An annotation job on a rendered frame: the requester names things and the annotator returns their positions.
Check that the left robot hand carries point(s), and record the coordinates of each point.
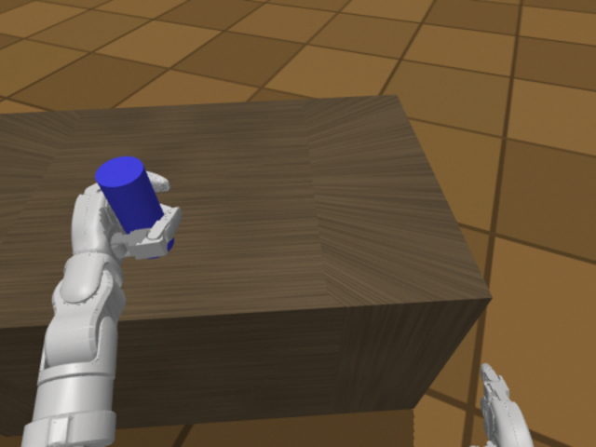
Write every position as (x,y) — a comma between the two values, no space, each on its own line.
(95,227)

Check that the can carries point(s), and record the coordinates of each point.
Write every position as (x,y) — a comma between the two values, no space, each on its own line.
(127,188)

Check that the left robot arm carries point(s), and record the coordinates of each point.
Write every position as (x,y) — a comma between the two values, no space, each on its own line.
(73,404)

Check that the right robot hand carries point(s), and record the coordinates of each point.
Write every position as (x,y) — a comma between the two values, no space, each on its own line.
(503,420)

